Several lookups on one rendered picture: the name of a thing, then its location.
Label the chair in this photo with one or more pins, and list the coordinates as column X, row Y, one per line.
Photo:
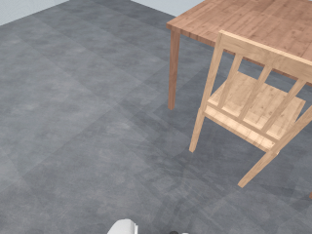
column 251, row 109

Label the table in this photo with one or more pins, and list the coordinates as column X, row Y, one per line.
column 285, row 25

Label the left robot thigh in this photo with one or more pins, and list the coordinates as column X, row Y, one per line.
column 124, row 226

